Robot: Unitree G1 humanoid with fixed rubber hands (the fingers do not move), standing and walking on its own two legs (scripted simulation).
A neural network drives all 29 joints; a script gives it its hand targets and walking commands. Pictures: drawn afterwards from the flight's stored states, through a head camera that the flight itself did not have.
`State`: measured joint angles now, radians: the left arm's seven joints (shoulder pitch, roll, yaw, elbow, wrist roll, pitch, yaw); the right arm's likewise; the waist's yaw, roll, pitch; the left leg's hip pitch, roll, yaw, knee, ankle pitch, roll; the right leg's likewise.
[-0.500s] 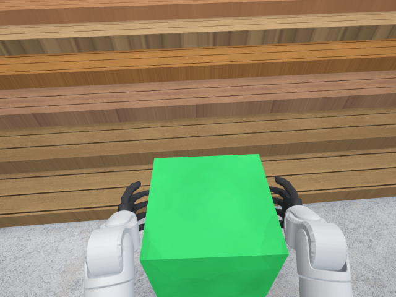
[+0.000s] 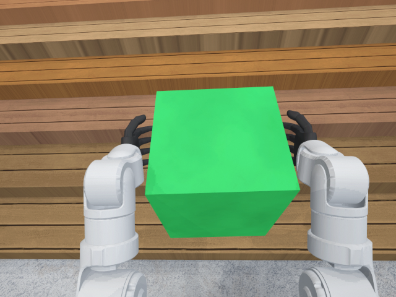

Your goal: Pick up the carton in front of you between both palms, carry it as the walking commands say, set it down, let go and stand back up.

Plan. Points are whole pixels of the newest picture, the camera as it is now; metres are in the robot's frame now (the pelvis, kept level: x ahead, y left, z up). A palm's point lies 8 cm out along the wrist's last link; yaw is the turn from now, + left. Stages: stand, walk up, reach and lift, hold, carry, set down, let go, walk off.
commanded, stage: carry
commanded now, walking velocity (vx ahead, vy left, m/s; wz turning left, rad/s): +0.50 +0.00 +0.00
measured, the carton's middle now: (216, 170) +0.36 +0.01 +0.07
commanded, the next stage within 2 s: none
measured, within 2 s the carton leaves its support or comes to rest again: neither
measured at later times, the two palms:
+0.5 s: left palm (162, 40) +0.74 +0.15 +0.15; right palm (272, 39) +0.71 -0.14 +0.15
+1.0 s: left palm out of the picture +1.11 +0.21 +0.31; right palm out of the picture +1.14 -0.09 +0.31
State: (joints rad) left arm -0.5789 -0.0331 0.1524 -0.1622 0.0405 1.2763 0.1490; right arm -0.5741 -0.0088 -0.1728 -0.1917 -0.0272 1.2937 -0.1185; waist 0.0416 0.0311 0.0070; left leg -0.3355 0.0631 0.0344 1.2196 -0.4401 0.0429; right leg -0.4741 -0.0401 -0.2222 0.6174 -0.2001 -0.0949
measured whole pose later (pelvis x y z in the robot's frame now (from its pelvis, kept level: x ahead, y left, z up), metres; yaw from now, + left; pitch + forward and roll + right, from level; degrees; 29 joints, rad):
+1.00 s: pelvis +0.73 +0.01 +0.14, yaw +0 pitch +6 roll +3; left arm -0.89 0.06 0.29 0.08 -0.04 1.25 0.18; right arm -0.87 0.07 -0.31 0.00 -0.18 1.26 -0.10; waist 0.12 -0.06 0.03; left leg -0.80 -0.05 0.13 1.08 -0.47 0.17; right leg -0.13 -0.04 -0.07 0.61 -0.24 -0.08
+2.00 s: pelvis +1.35 +0.05 +0.42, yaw -1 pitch +3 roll +2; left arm -0.90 0.01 0.36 0.19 0.13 1.37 0.11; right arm -0.86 -0.01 -0.22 0.20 -0.02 1.32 -0.16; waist -0.16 -0.02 0.03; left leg -0.45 0.00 0.17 0.69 -0.30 0.07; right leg -0.76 0.02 0.03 1.68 -0.30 -0.08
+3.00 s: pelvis +1.93 +0.02 +0.64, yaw -1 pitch +4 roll +1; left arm -0.89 0.03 0.33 0.12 0.10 1.39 0.11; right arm -0.87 0.00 -0.23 0.14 -0.02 1.33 -0.18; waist -0.12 -0.04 0.03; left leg -0.42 0.02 0.15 0.68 -0.33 0.05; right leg -0.85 -0.02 0.00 1.64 -0.32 -0.09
